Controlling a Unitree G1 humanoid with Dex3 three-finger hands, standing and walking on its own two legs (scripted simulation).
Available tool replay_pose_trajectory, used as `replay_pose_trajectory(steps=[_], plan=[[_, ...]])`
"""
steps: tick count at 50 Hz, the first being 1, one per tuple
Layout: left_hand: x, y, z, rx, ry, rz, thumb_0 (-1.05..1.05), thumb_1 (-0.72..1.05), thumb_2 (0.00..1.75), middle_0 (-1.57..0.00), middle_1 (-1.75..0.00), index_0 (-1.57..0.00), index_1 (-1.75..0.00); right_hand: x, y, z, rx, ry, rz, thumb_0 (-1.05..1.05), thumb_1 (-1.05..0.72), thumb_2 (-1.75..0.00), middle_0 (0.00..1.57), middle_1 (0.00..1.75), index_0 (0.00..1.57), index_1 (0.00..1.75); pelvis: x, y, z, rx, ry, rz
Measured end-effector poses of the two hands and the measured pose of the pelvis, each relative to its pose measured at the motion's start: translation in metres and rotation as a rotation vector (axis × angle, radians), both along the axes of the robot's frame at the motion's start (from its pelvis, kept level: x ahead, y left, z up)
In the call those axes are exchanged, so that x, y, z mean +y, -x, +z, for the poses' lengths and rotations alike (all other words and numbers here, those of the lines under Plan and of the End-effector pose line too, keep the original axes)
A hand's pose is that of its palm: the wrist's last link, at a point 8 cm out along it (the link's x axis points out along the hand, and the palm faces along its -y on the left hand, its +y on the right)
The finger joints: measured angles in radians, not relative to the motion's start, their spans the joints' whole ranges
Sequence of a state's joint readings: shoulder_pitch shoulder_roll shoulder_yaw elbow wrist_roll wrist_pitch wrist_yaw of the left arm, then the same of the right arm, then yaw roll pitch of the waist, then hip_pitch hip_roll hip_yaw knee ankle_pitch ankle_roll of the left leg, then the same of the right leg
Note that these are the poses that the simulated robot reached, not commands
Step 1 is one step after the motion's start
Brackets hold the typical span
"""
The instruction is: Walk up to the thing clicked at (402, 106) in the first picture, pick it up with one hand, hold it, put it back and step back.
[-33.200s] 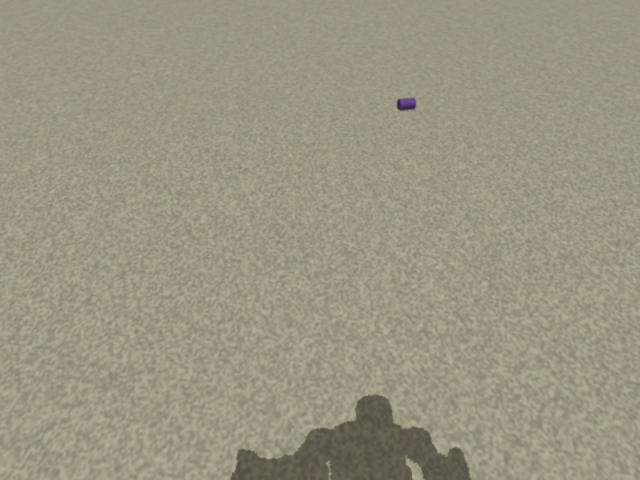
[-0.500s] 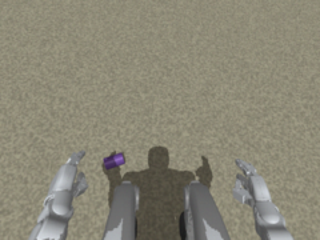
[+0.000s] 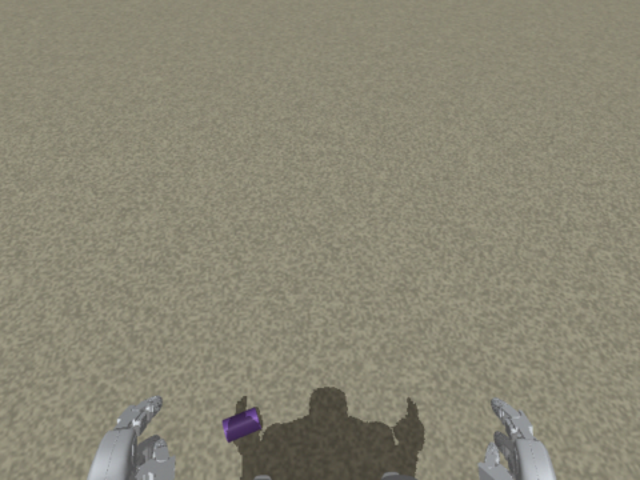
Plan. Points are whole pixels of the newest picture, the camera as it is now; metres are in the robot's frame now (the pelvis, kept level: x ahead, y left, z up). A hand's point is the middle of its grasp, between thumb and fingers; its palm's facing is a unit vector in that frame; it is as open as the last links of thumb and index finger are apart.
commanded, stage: home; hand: left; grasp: from above
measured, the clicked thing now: (241, 424) +0.39 +0.20 -0.68
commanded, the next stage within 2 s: stand in 2.00 s
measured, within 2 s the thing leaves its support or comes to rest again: neither
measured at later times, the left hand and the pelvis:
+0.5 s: hand (170, 476) +0.16 +0.18 -0.04, palm faces +0.08 -0.98 -0.20, open 7.4 cm; pelvis +0.00 +0.00 +0.01, yaw +1 degrees
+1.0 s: hand (172, 479) +0.16 +0.18 -0.04, palm faces +0.07 -0.98 -0.20, open 7.4 cm; pelvis +0.00 +0.00 +0.01, yaw +0 degrees
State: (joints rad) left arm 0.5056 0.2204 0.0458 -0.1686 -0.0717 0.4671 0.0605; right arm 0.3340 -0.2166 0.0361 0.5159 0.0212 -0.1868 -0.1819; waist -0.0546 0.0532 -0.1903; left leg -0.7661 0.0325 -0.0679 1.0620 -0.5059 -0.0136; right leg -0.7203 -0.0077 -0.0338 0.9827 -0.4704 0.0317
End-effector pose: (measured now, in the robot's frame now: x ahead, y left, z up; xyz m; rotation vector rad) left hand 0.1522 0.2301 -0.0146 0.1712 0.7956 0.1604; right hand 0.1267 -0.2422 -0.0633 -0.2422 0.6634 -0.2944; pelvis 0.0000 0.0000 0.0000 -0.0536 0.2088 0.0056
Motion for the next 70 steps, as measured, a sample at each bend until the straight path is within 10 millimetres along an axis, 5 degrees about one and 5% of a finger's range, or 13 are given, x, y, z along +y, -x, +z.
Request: replay_pose_trajectory(steps=[15, 38, 70], plan=[[0.000, 0.010, 0.000, 0.026, 0.027, 0.001, 0.01, 0.90, 0.90, -0.20, -0.30, -0.20, -0.30, 0.005, -0.040, 0.026, -0.126, 0.022, 0.087, 0.01, -0.90, -0.89, 0.20, 0.30, 0.20, 0.30, -0.001, -0.003, 0.007, -0.043, -0.006, 0.012], [-0.004, 0.011, 0.002, 0.017, 0.015, -0.010, 0.01, 0.90, 0.90, -0.20, -0.30, -0.20, -0.30, -0.001, -0.015, 0.012, -0.059, 0.014, 0.058, 0.01, -0.90, -0.89, 0.20, 0.30, 0.20, 0.30, -0.004, 0.002, 0.007, -0.048, -0.009, 0.006], [-0.003, 0.008, 0.002, 0.021, 0.013, -0.012, 0.01, 0.90, 0.90, -0.20, -0.30, -0.20, -0.30, 0.002, -0.025, 0.014, -0.081, 0.015, 0.061, 0.01, -0.90, -0.89, 0.20, 0.30, 0.20, 0.30, -0.003, -0.001, 0.006, -0.044, -0.008, 0.006]])
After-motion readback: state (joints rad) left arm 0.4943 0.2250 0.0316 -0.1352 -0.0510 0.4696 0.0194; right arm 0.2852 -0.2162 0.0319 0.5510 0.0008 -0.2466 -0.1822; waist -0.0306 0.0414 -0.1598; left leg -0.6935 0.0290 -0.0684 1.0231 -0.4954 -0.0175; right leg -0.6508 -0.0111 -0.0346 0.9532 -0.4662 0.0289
